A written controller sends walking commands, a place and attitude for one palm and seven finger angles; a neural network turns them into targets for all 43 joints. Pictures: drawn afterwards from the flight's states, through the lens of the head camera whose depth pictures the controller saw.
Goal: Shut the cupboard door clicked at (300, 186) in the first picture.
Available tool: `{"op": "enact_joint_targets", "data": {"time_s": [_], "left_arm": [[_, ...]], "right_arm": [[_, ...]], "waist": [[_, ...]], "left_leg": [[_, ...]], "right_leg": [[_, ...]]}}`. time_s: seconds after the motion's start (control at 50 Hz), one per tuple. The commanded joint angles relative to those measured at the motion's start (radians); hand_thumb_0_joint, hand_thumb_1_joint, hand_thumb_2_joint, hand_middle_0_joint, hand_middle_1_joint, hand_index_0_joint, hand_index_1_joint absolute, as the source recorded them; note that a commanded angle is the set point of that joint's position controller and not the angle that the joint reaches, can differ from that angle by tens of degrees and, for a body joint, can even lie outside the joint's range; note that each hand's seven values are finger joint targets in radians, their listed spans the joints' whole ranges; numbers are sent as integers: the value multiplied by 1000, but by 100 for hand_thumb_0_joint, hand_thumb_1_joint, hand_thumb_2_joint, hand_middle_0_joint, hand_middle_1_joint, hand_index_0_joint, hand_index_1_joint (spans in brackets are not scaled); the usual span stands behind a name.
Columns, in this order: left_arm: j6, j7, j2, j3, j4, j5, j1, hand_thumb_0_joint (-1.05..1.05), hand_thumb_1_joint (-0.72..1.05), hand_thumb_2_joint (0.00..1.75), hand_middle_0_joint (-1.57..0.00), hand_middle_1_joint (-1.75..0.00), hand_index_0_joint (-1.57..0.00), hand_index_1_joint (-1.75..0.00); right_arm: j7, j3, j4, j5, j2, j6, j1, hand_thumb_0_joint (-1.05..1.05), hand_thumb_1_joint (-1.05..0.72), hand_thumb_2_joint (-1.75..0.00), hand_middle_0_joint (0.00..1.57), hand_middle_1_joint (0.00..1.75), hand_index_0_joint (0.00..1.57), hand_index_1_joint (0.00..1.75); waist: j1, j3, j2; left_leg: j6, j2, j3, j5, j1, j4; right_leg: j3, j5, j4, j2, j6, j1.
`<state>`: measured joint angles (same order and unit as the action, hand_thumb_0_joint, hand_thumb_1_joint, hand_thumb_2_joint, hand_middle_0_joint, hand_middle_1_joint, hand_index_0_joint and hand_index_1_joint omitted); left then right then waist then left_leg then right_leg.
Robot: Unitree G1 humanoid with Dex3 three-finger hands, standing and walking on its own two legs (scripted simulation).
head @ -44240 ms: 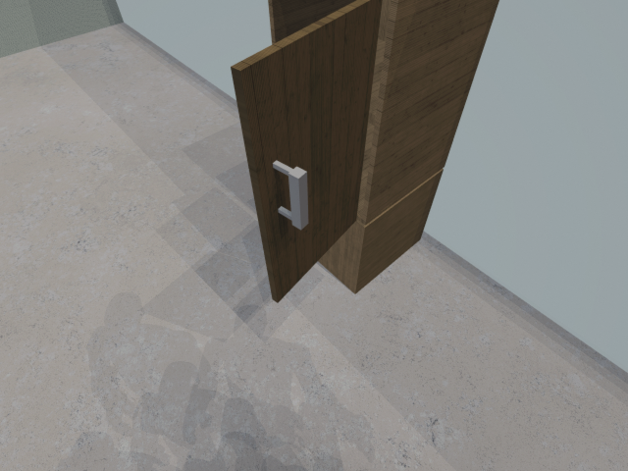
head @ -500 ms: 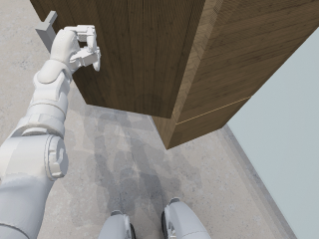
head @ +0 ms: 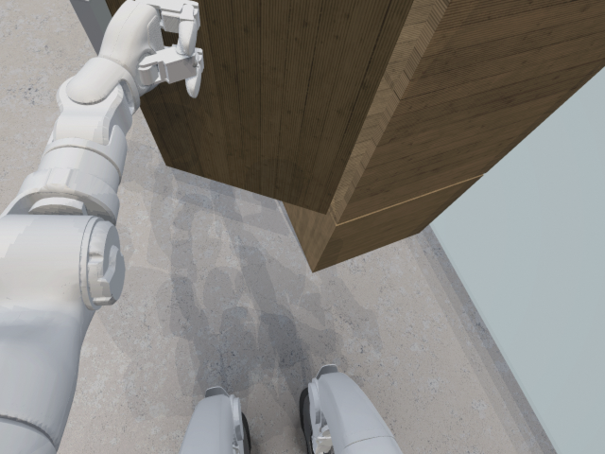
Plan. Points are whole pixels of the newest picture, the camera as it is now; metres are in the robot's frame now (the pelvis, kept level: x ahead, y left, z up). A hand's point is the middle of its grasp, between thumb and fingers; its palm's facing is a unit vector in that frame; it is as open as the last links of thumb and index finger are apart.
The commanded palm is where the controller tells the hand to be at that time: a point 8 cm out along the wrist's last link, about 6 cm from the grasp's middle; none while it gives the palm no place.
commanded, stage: push the door shut along its arc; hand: left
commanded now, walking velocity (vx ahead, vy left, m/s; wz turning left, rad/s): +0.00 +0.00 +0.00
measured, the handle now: (117, 33) +0.61 +0.14 +0.10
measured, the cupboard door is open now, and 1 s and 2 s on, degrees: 52 40 40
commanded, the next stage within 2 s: pull the fist back off the door in 0.10 s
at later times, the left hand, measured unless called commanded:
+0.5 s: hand (233, 46) +0.59 +0.01 +0.09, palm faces +0.01 -1.00 -0.07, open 3.2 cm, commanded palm +0.56 +0.05 +0.10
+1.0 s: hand (224, 102) +0.51 +0.03 +0.10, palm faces -0.02 -1.00 -0.02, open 3.1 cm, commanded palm +0.48 +0.07 +0.10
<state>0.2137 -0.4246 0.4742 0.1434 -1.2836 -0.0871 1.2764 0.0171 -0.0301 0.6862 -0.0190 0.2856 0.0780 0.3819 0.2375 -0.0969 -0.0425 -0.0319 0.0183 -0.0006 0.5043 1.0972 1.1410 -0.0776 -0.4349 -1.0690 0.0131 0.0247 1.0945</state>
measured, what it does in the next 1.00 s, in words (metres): stands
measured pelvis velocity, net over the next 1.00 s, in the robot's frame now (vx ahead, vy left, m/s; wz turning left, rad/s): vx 0.03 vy -0.01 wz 0.00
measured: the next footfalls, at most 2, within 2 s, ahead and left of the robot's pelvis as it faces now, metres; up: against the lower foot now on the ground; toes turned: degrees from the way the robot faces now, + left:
none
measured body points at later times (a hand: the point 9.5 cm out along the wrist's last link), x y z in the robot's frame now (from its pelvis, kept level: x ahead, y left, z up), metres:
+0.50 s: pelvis +0.00 +0.00 -0.01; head +0.18 +0.00 +0.41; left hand +0.59 +0.06 +0.10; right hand -0.06 -0.23 -0.12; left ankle +0.01 +0.10 -0.65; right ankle +0.03 -0.11 -0.65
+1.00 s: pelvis +0.03 -0.01 +0.03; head +0.14 -0.02 +0.47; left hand +0.50 +0.08 +0.10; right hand +0.05 -0.28 -0.09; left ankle +0.01 +0.10 -0.65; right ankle +0.03 -0.11 -0.65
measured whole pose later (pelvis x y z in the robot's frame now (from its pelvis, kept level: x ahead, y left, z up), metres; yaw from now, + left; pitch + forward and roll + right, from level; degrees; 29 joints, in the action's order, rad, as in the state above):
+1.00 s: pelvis +0.03 -0.01 +0.03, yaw +0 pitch +20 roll +0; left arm 0.46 0.16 0.11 0.13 -1.05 -0.01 0.84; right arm -0.08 0.04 0.64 -0.05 0.27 0.00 0.37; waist 0.13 -0.12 -0.03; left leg -0.01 0.01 -0.03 0.48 0.84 0.96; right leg -0.05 -0.43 -0.94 0.02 0.03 0.87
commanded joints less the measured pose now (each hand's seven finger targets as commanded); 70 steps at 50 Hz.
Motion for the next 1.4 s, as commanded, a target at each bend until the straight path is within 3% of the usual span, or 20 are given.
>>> {"op": "enact_joint_targets", "data": {"time_s": [0.0, 0.14, 0.18, 0.2, 0.22, 0.26, 0.3, 0.34, 0.4, 0.48, 0.58, 0.64, 0.68, 0.76, 0.86, 0.92, 0.98, 1.18, 1.26, 1.38], "left_arm": [[40, -6, 23, -3, 179, -11, 649, 0, 90, 90, -130, -150, -130, -150], [41, -3, -4, -30, 193, 4, 752, 0, 90, 90, -130, -150, -130, -150], [28, -3, 17, -21, 161, 12, 755, 0, 90, 90, -130, -150, -130, -150], [13, 205, 81, 202, 158, -48, 747, 0, 90, 90, -130, -150, -130, -150], [-2, 314, 11, 156, 103, -17, 680, 0, 90, 90, -130, -150, -130, -150], [29, 485, -26, 193, 135, 18, 671, 0, 90, 90, -130, -150, -130, -150], [109, 642, -35, 199, 219, 102, 669, 0, 90, 90, -130, -150, -130, -150], [187, 714, -67, 132, 241, 209, 649, 0, 90, 90, -130, -150, -130, -150], [189, 687, -68, 76, 182, 255, 590, 0, 90, 90, -130, -150, -130, -150], [153, 631, 20, 160, 188, 181, 561, 0, 90, 90, -130, -150, -130, -150], [226, 607, -31, 168, 263, 124, 383, 0, 90, 90, -130, -150, -130, -150], [255, 595, -120, 111, 253, 119, 263, 0, 90, 90, -130, -150, -130, -150], [256, 589, -108, 132, 259, 111, 165, 0, 90, 90, -130, -150, -130, -150], [274, 579, -175, 79, 334, 91, 143, 0, 90, 90, -130, -150, -130, -150], [334, 580, -259, -1, 489, 76, 115, 0, 90, 90, -130, -150, -130, -150], [319, 579, -315, -50, 448, 77, 42, 0, 90, 90, -130, -150, -130, -150], [314, 590, -299, -30, 471, 71, 9, 0, 90, 90, -130, -150, -130, -150], [320, 580, -270, -18, 392, 75, 36, 0, 90, 90, -130, -150, -130, -150], [300, 544, -207, 45, 554, 38, -168, 0, 90, 90, -130, -150, -130, -150], [221, 490, -231, -7, 792, -16, -341, 0, 90, 90, -130, -150, -130, -150]], "right_arm": [[18, 65, 0, -9, 182, 9, 219, 0, -90, -90, 20, 30, 20, 30], [19, 62, 13, -14, 181, 23, 232, 0, -90, -90, 20, 30, 20, 30], [19, 62, 20, -16, 184, 22, 235, 0, -90, -90, 20, 30, 20, 30], [4, 47, -21, -31, 162, 29, 279, 0, -90, -90, 20, 30, 20, 30], [-19, 45, -25, -37, 155, 28, 279, 0, -90, -90, 20, 30, 20, 30], [-55, 55, -36, -68, 150, 18, 310, 0, -90, -90, 20, 30, 20, 30], [-93, 62, -50, -101, 138, 11, 321, 0, -90, -90, 20, 30, 20, 30], [-125, 78, -44, -117, 135, 0, 338, 0, -90, -90, 20, 30, 20, 30], [-138, 90, -31, -99, 146, -36, 344, 0, -90, -90, 20, 30, 20, 30], [-113, 80, -56, -72, 146, -65, 331, 0, -90, -90, 20, 30, 20, 30], [-105, 80, -74, -66, 125, -57, 314, 0, -90, -90, 20, 30, 20, 30], [-109, 88, -74, -59, 116, -57, 305, 0, -90, -90, 20, 30, 20, 30], [-108, 94, -80, -52, 118, -64, 293, 0, -90, -90, 20, 30, 20, 30], [-101, 100, -86, -40, 108, -70, 255, 0, -90, -90, 20, 30, 20, 30], [-93, 113, -82, -34, 97, -62, 206, 0, -90, -90, 20, 30, 20, 30], [-91, 112, -81, -29, 93, -66, 173, 0, -90, -90, 20, 30, 20, 30], [-80, 110, -92, -24, 92, -68, 141, 0, -90, -90, 20, 30, 20, 30], [-61, 93, -90, -24, 84, -65, 90, 0, -90, -90, 20, 30, 20, 30], [-58, 91, -155, -7, 87, -70, 75, 0, -90, -90, 20, 30, 20, 30], [-35, 88, -197, 26, 82, -68, 24, 0, -90, -90, 20, 30, 20, 30]], "waist": [[124, -532, -128], [147, -582, -201], [153, -574, -177], [92, -595, -223], [104, -584, -191], [109, -598, -121], [81, -666, -166], [86, -709, -168], [88, -678, -130], [61, -657, -73], [10, -619, -27], [-2, -550, 2], [-33, -535, 35], [-35, -481, 36], [-51, -548, -40], [-51, -468, 17], [-70, -485, 33], [-64, -437, 73], [-152, -567, 52], [-163, -416, 128]], "left_leg": [[-16, -1, 93, -423, -510, -63], [-19, 4, 113, -462, -555, -36], [-18, 5, 110, -442, -531, -26], [9, 14, 124, -405, -449, -47], [12, 18, 132, -385, -426, -55], [14, 17, 132, -414, -414, -61], [25, 11, 116, -472, -436, -44], [34, 13, 120, -541, -485, -31], [24, 5, 96, -476, -460, -72], [6, -12, 59, -382, -394, -132], [4, -19, 26, -408, -394, -173], [2, -25, 3, -416, -392, -192], [2, -32, -12, -406, -369, -208], [2, -36, -22, -389, -398, -227], [13, -25, -9, -490, -554, -226], [10, -29, -15, -440, -515, -239], [9, -33, -17, -431, -522, -248], [8, -41, -16, -336, -441, -256], [12, -38, -30, -446, -532, -302], [1, -30, -42, -366, -579, -405]], "right_leg": [[20, 254, 111, 41, 15, -70], [7, 246, 70, 43, 21, 13], [7, 242, 70, 45, 18, 9], [24, 238, 77, 29, 13, -41], [23, 226, 76, 28, 3, -41], [18, 253, 74, 25, -13, -75], [19, 298, 61, 24, -14, -90], [16, 344, 50, 26, -13, -93], [26, 349, 90, 27, -11, -178], [46, 360, 143, 28, -12, -336], [57, 441, 174, 27, -12, -444], [62, 479, 194, 27, -11, -475], [71, 502, 205, 25, -10, -530], [73, 499, 226, 20, -12, -531], [57, 543, 206, 16, -7, -498], [57, 511, 221, 16, -10, -499], [59, 507, 221, 11, -10, -524], [75, 452, 224, 1, -14, -537], [73, 550, 232, 6, -4, -674], [71, 488, 347, 13, -14, -750]]}}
